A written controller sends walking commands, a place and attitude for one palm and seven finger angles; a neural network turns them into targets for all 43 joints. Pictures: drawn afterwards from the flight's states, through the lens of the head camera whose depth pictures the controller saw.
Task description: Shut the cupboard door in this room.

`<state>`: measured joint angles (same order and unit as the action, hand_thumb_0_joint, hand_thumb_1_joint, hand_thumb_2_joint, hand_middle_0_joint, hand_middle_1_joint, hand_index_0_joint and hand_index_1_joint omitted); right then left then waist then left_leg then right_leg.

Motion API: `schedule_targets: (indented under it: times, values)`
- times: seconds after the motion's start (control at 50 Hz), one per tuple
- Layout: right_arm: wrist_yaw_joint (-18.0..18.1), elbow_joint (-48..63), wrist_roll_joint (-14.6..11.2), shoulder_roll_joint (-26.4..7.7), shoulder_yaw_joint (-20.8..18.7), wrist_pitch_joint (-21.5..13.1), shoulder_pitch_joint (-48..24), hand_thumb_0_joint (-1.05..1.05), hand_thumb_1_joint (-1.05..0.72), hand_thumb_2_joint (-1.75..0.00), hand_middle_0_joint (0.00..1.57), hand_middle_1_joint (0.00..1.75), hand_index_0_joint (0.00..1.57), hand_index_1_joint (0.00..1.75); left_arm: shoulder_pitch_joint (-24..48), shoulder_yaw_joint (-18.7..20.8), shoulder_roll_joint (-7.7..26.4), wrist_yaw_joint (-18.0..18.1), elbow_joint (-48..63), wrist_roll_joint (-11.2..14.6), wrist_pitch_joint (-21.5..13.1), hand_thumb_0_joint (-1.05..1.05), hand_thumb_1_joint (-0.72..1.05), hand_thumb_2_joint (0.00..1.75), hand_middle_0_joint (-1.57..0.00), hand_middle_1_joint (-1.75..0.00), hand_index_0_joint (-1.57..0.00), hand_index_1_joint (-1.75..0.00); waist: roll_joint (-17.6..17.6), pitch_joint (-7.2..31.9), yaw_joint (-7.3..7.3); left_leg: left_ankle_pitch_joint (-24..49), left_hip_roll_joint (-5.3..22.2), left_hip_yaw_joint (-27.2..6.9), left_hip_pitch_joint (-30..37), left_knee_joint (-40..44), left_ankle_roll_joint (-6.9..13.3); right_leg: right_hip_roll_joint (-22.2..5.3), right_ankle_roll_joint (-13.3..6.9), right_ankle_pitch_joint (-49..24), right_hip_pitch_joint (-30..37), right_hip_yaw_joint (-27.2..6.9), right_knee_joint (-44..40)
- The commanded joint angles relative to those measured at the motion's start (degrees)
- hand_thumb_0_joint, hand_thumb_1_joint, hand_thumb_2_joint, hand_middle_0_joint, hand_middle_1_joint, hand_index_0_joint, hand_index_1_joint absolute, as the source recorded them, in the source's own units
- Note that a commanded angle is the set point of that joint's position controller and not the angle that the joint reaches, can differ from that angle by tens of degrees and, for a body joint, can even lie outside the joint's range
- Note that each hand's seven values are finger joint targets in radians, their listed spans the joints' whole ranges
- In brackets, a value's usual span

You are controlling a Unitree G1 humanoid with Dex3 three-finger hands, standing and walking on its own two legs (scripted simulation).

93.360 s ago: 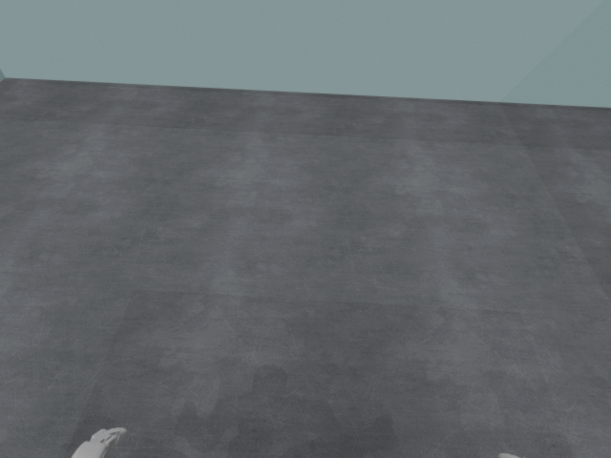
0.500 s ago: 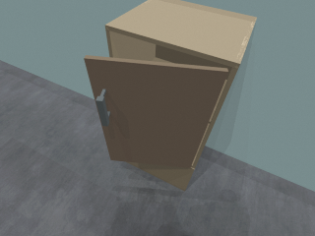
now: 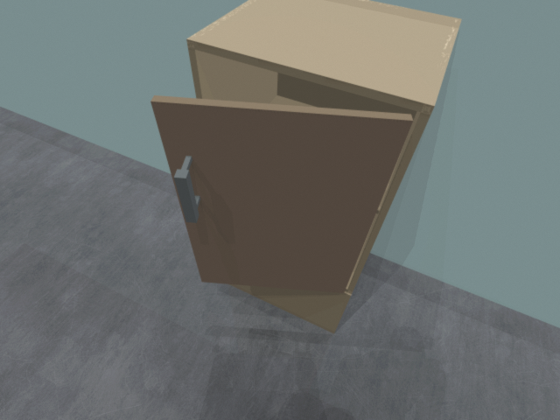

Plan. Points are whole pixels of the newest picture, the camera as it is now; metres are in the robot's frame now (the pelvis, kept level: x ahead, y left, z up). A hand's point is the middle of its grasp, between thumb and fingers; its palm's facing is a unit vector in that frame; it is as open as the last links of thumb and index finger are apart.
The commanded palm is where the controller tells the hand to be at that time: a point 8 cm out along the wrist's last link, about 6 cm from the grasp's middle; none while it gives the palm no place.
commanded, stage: look again from close up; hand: left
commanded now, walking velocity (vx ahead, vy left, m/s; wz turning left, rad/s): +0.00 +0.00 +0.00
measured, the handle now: (190, 189) +0.50 +0.21 +0.00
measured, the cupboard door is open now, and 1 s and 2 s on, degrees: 22 22 22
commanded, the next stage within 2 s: raise the hand and make a fist in 0.48 s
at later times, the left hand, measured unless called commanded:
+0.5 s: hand out of the picture +0.06 +0.19 -0.17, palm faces +0.00 -0.97 -0.22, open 7.4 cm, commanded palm none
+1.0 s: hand (171, 418) +0.14 +0.16 -0.08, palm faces +0.04 -1.00 -0.01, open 6.2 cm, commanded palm +0.13 +0.22 -0.05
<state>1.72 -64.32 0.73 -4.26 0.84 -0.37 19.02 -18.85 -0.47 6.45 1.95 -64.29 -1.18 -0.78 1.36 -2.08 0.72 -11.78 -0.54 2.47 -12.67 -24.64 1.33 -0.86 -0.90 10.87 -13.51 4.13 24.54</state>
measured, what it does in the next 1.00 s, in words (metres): lowers itself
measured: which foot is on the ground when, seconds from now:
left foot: down 0.00-1.00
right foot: down 0.00-1.00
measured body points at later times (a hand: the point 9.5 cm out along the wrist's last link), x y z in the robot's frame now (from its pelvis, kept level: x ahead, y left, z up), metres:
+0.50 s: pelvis +0.03 +0.01 +0.00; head +0.04 +0.00 +0.45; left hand +0.06 +0.24 -0.15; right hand +0.04 -0.21 -0.16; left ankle +0.01 +0.10 -0.74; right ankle +0.03 -0.11 -0.74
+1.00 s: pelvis -0.02 -0.03 -0.09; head +0.04 -0.01 +0.36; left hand +0.13 +0.22 -0.08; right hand +0.22 -0.28 -0.12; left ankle +0.02 +0.10 -0.74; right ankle +0.03 -0.11 -0.74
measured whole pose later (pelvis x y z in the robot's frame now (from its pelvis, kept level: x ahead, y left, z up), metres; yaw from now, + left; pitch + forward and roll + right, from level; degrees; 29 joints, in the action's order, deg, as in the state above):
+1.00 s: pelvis -0.02 -0.03 -0.09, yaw +1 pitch +12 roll +1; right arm 0.4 -29.4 -0.8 -15.6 -4.7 -16.4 7.8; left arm -27.9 9.5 11.1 -20.6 -11.6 15.0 -33.9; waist 3.8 6.3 1.6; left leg -28.3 0.9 0.4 -48.4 -64.6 -1.0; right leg -1.4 -4.0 28.3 -49.2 5.8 65.2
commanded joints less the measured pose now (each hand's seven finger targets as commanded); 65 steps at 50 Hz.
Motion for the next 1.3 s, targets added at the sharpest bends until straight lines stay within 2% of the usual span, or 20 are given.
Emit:
schedule_targets:
  times: [0.0,0.16,0.54,0.56,0.58,0.6,0.62,0.64,0.66,0.7,0.74,0.78,0.84,0.92,0.98,1.02,1.08,1.12,1.22,1.28]
  values:
    - [-0.82,6.08,0.36,-6.39,-1.55,-0.78,1.83,0.0,-0.9,-0.9,0.2,0.3,0.2,0.3,-2.9,1.34,9.05,1.12,3.34,0.01,-1.39,0.0,0.9,0.9,-0.2,-0.3,-0.2,-0.3,-6.84,1.18,-2.17,-7.24,2.86,-3.79,-2.27,-2.71,-0.66,-8.49,-3.28,16.96,-5.14,-10.7,-4.71]
    - [-0.37,6.45,-0.01,-8.81,-0.94,-2.19,2.73,0.0,-0.9,-0.9,0.2,0.3,0.2,0.3,-2.11,0.42,5.52,0.44,3.42,0.24,-1.46,0.0,0.9,0.9,-0.2,-0.3,-0.2,-0.3,-0.43,-3.43,-0.95,-0.89,6.1,-8.45,-6.21,5.1,1.54,-4.19,-1.81,2.97,-0.2,-5.93,0.29]
    - [0.03,3.48,-0.01,-11.2,-0.73,-2.19,-0.42,0.0,-0.9,-0.9,0.2,0.3,0.2,0.3,1.12,0.96,8.94,0.25,3.72,0.51,-0.87,0.0,0.9,0.9,-0.2,-0.3,-0.2,-0.3,-2.17,-0.21,-0.45,9.66,6.05,-5.38,1.7,4.88,0.9,-5.63,-1.32,-7.02,4.46,-6.23,-1.11]
    - [-0.35,6.86,-0.68,-12.52,-1.24,-2.16,-4.45,0.0,-0.9,-0.9,0.2,0.3,0.2,0.3,-3.7,1.06,9.77,2.6,1.75,0.03,-1.53,0.0,0.9,0.9,-0.2,-0.3,-0.2,-0.3,7.95,-0.9,1.27,15.47,7.78,-3.95,-1.39,-6.4,-0.44,-8.07,-0.05,-27.96,3.66,-8.23,-0.3]
    - [5.31,22.89,-0.22,-25.51,-5.24,-12.98,0.23,0.0,-0.9,-0.9,0.2,0.3,0.2,0.3,49.66,29.11,46.33,2.72,93.46,6.18,-17.99,0.0,0.9,0.9,-0.2,-0.3,-0.2,-0.3,-2.02,19.02,-7.8,23.33,5.41,-5.05,15.19,-7.08,0.78,-2.82,0.17,-19.53,2.01,-5.08,9.83]
    - [5.42,22.58,-3.85,-16.13,-0.72,-16.79,-6.74,0.0,-0.9,-0.9,0.2,0.3,0.2,0.3,7.45,1.79,12.84,1.78,72.32,7.3,-12.32,0.0,0.9,0.9,-0.22,-0.32,-0.22,-0.32,-21.54,25.77,-2.51,29.58,2.82,-3.79,19.65,-6.71,-0.48,0.99,-0.32,-6.21,-2.89,-0.65,14.86]
    - [4.64,21.05,-2.64,-17.6,-0.56,-18.91,-7.31,0.0,-0.9,-0.9,0.2,0.3,0.2,0.3,5.66,4.44,12.45,3.88,73.7,10.49,-9.65,0.0,0.9,0.9,-0.24,-0.34,-0.24,-0.34,-20.79,24.59,-0.31,36.1,3.77,-4.12,17.58,-4.2,-3.07,0.86,-0.97,-0.56,-2.57,0.55,11.46]
    - [2.4,20.01,-2.79,-13.3,-1.16,-19.72,-6.39,0.0,-0.9,-0.9,0.2,0.3,0.2,0.3,-7.47,-2.94,-2.33,2.86,61.14,10.19,-4.23,0.0,0.9,0.9,-0.25,-0.36,-0.25,-0.36,-14.1,15.28,-2.2,31.06,3.89,-5.32,10.33,-1.98,-3.01,-0.1,0.14,1.33,-6.26,0.85,10.18]
    - [1.29,22.54,-2.78,-16.66,-3.49,-20.27,-4.76,0.0,-0.9,-0.9,0.2,0.3,0.2,0.3,3.43,0.73,3.67,3.25,68.5,10.16,-6.16,0.0,0.9,0.9,-0.27,-0.38,-0.27,-0.38,-11.95,8.9,-3.23,21.92,3.18,-6.6,3.27,-4.18,-3.41,-0.35,-0.01,-1.38,-7.19,0.59,9.06]
    - [0.58,26.07,-1.72,-16.71,-4.71,-20.57,-7.04,0.0,-0.9,-0.9,0.2,0.3,0.2,0.3,-6.18,5.67,5.3,0.57,60.42,10.31,-11.27,0.0,0.9,0.9,-0.31,-0.42,-0.31,-0.42,1.67,1.29,-1.91,9.86,1.21,-5.99,-9.06,-8.65,-2.58,0.32,-0.38,-0.88,-12.2,2.24,9.08]
    - [-0.58,29.59,-1.71,-15.51,-5.55,-19.83,-9.21,0.0,-0.9,-0.9,0.2,0.3,0.2,0.3,-19.66,6.54,1.52,-4.9,49.81,12.5,-18.11,0.0,0.9,0.9,-0.35,-0.46,-0.35,-0.46,15.76,-1.14,0.7,2.14,-0.39,-4.35,-18.44,-13.77,-2.24,0.43,-0.24,3.21,-16.88,2.13,12.59]
    - [-1.39,32.11,-1.2,-15.45,-6.63,-19.15,-10.73,0.0,-0.9,-0.9,0.2,0.3,0.2,0.3,-24.74,10.26,2.54,-12.18,50.15,15.54,-27.64,0.0,0.9,0.9,-0.38,-0.5,-0.38,-0.5,20.81,3.4,2.8,-2.99,-1.57,-2.48,-25.76,-19.78,-2.55,-0.24,0.31,4.24,-18.41,-0.72,17.32]
    - [-2.65,36.59,-1.71,-16.13,-7.14,-18.62,-12.21,0.0,-0.9,-0.9,0.2,0.3,0.2,0.3,-20.64,14.44,8.16,-22.36,50.47,17.37,-37.92,0.0,0.9,0.9,-0.44,-0.56,-0.44,-0.56,9.13,8.69,3.37,-5.88,-2.53,-1.52,-32.29,-27.69,-2.9,-1.82,-0.77,4.25,-20.34,-5.82,24.16]
    - [-1.49,42.36,-1.91,-16.33,-6.69,-18.07,-13.73,0.0,-0.9,-0.9,0.2,0.3,0.2,0.3,-6.01,18.99,16.38,-22.83,66.75,19.1,-38.82,0.0,0.9,0.9,-0.51,-0.64,-0.51,-0.64,-7.94,17.89,3.51,-11.58,-2.35,-0.16,-36.38,-34.51,-1.07,-1.68,-1.39,20.43,-26.36,-11.19,27.03]
    - [-0.52,43.61,-1.85,-15.48,-5.87,-19.03,-11.73,0.0,-0.9,-0.9,0.2,0.3,0.2,0.3,3.04,16.41,15.37,-20.17,83.34,20.19,-41.58,0.0,0.9,0.9,-0.57,-0.7,-0.57,-0.7,-11.52,25.78,0.42,-11.71,-0.93,-2.21,-34.24,-38.09,0.15,-0.8,-1.21,23.01,-28.68,-11.86,28.1]
    - [0.58,42.59,-1.64,-15.98,-5.28,-19.34,-10.77,0.0,-0.9,-0.9,0.2,0.3,0.2,0.3,6.36,13.25,14.78,-19.5,89.99,20.49,-42.71,0.0,0.9,0.9,-0.6,-0.74,-0.6,-0.74,-9.03,25.87,-2.33,-11.95,-0.14,-3.33,-34.54,-40.06,0.75,0.04,-1.07,22.52,-31.07,-11.77,28.75]
    - [1.98,40.94,-2.35,-16.95,-4.9,-19.41,-9.43,0.0,-0.9,-0.9,0.2,0.3,0.2,0.3,4.72,8.56,12.74,-21.21,85.26,19.95,-39.89,0.0,0.9,0.9,-0.66,-0.8,-0.66,-0.8,-5.13,19.94,-4.79,-14.91,0.54,-3.89,-37.85,-40.98,1.06,0.34,-0.55,25.96,-33.22,-11.31,26.99]
    - [2.81,40.86,-2.97,-17.28,-4.21,-18.71,-9.41,0.0,-0.9,-0.9,0.2,0.3,0.2,0.3,2.57,8.64,13.76,-23.18,79.1,19.72,-34.31,0.0,0.9,0.9,-0.69,-0.84,-0.69,-0.84,-3.94,17.48,-4.6,-15.32,0.46,-4.1,-40.04,-40.59,1.27,0.31,-0.2,27.41,-32.14,-11.65,25.42]
    - [3.2,44.46,-4.44,-15.95,-4.43,-14.67,-11.02,0.0,-0.9,-0.9,0.2,0.3,0.2,0.3,-9.77,17.17,17.05,-23.96,69.46,20.61,-15.64,0.0,0.9,0.9,-0.79,-0.94,-0.79,-0.94,3.98,21.18,1.73,-11.65,-0.61,-3.5,-40.4,-36.48,0.6,-1.88,1.68,23.49,-19.56,-13.04,21.87]
    - [2.83,45.67,-3.75,-13.82,-4.19,-13.62,-11.55,0.0,-0.9,-0.9,0.2,0.3,0.2,0.3,-9.52,21.06,15.81,-19.09,77.72,22.02,-14.77,0.0,0.9,0.9,-0.84,-1.0,-0.84,-1.0,3.27,23.58,3.31,-7.21,-0.62,-3.65,-37.45,-34.22,-0.21,-2.39,2.31,13.1,-16.1,-10.94,23.43]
